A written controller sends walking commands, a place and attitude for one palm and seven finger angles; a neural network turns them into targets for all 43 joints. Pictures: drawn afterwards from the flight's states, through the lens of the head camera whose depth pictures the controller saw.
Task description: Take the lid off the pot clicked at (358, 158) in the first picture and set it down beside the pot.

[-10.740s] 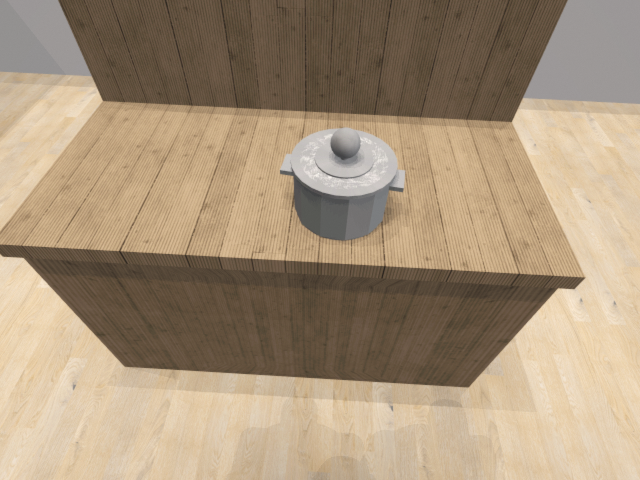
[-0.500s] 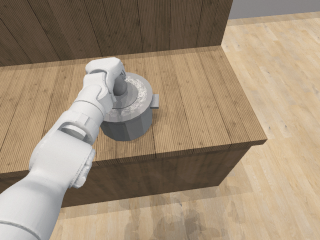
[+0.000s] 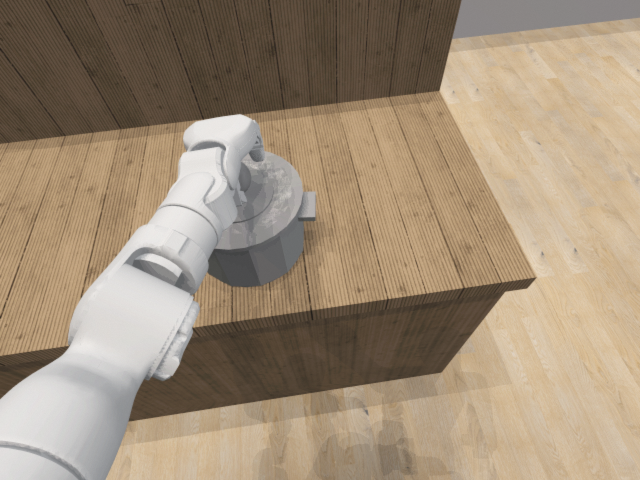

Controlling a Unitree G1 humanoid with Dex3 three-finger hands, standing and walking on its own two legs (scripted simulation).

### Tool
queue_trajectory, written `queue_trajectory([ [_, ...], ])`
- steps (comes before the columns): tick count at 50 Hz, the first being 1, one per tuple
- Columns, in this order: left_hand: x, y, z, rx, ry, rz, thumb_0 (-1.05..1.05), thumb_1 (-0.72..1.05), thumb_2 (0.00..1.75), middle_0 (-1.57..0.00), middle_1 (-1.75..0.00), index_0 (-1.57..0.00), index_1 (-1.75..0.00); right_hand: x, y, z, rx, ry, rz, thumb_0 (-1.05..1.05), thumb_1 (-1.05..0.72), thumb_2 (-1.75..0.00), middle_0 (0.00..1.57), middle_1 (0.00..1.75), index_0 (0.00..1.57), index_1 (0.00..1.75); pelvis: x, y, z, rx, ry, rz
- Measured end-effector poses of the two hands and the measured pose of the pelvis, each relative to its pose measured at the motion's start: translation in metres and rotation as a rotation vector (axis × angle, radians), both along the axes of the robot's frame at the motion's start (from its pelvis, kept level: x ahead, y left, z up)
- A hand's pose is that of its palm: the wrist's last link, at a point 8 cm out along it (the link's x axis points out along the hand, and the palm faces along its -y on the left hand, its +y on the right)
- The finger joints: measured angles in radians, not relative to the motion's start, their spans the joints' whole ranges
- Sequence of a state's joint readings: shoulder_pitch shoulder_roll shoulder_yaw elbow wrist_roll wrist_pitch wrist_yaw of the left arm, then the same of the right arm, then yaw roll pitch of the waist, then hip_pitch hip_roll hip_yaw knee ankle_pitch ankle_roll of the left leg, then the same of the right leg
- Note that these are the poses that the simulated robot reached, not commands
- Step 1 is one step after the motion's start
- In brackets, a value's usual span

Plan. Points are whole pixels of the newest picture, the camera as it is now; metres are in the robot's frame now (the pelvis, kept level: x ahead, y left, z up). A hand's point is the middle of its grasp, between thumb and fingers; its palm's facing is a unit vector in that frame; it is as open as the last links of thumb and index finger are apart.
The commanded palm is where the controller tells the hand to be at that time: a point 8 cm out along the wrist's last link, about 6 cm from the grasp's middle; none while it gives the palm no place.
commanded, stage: close the fingers and squeeze the knob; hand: left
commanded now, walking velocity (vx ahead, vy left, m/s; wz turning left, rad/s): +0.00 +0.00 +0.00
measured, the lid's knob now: (232, 178) +0.52 +0.09 +0.06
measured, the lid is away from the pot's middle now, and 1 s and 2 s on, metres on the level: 0.00 0.00 0.01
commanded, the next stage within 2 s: lift the lid straight up in 1.08 s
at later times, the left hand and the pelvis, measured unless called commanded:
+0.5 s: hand (227, 179) +0.49 +0.09 +0.09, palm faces -0.35 -0.08 -0.93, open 8.3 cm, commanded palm +0.50 +0.10 +0.14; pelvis -0.01 +0.00 +0.00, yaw +0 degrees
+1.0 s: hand (226, 177) +0.49 +0.09 +0.09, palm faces -0.34 -0.07 -0.94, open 8.3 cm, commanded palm +0.50 +0.10 +0.14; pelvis +0.00 +0.00 +0.00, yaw +0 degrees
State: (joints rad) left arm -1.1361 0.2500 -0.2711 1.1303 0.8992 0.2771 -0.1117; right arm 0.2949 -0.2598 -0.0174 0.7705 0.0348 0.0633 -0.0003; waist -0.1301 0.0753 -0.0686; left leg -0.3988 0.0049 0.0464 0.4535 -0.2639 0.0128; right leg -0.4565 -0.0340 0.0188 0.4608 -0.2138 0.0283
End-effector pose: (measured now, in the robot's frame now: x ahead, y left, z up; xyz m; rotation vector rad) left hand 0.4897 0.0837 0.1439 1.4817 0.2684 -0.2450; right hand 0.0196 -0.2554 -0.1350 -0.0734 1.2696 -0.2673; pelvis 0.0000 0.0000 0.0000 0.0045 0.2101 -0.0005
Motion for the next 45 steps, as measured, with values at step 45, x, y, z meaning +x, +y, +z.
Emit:
queue_trajectory([
  [45, 0.003, 0.01, 0.0, 0.0, 0.017, 0.014, -0.02, 0.08, 0.88, -0.61, -0.94, -0.65, -0.98, -0.01, -0.001, 0.004, -0.022, 0.009, -0.015, 0.01, -0.91, -0.9, 0.2, 0.3, 0.2, 0.3, -0.004, 0.002, -0.001, -0.002, 0.002, -0.004],
])
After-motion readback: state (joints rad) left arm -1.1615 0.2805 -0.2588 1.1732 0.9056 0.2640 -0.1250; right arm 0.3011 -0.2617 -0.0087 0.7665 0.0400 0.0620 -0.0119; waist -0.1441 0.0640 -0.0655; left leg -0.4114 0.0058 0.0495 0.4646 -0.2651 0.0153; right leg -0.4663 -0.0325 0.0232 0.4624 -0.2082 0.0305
